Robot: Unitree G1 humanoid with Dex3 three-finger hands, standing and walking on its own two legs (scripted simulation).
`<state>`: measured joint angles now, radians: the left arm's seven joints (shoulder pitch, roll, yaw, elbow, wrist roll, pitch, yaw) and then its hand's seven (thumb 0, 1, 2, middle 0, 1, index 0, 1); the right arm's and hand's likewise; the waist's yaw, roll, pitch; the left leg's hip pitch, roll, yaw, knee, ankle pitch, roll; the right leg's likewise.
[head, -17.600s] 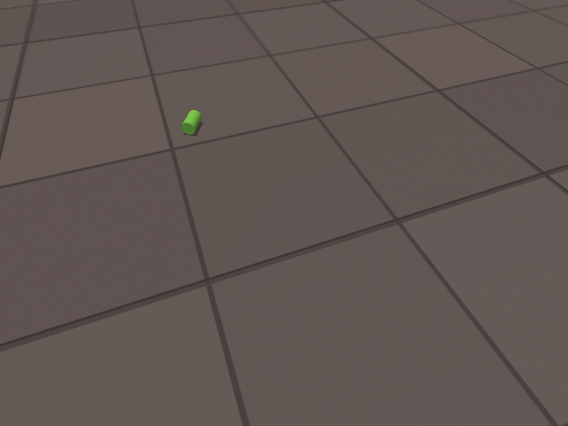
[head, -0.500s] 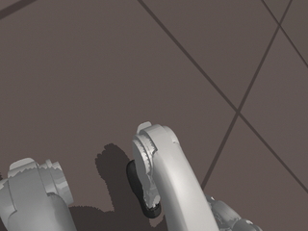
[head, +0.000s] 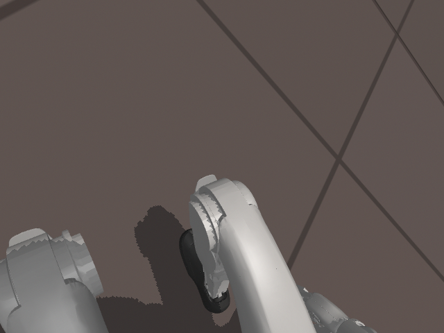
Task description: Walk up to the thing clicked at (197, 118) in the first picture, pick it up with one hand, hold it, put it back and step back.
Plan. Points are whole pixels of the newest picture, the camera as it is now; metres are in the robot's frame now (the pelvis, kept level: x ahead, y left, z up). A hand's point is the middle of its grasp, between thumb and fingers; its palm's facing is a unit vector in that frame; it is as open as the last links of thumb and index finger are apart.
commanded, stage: close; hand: left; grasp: from above
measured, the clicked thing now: out of the picture +0.44 +0.34 -0.26
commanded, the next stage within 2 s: settle in 0.90 s
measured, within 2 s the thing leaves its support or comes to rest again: leaves its support in 1.38 s
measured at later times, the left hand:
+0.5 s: hand out of the picture +0.43 +0.34 -0.23, palm faces -0.42 -0.15 -0.90, open 10.8 cm
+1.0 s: hand out of the picture +0.43 +0.34 -0.23, palm faces -0.42 -0.15 -0.89, open 10.6 cm
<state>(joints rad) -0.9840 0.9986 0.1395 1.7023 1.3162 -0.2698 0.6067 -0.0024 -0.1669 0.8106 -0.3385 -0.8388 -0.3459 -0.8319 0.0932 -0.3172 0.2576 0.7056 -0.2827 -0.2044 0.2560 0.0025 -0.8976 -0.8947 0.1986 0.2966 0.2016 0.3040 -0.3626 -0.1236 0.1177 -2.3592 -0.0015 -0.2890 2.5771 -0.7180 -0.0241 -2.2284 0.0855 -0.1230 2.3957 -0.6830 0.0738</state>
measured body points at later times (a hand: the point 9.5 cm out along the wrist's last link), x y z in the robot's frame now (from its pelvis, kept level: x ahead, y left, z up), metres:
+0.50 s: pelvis +0.00 +0.00 +0.00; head +0.25 +0.14 +0.35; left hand +0.44 +0.35 -0.18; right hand +0.08 -0.25 -0.06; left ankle +0.06 +0.13 -0.26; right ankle +0.12 -0.13 -0.26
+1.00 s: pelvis +0.00 +0.00 +0.00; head +0.25 +0.14 +0.35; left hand +0.45 +0.35 -0.18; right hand +0.07 -0.25 -0.06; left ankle +0.06 +0.13 -0.26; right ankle +0.12 -0.13 -0.26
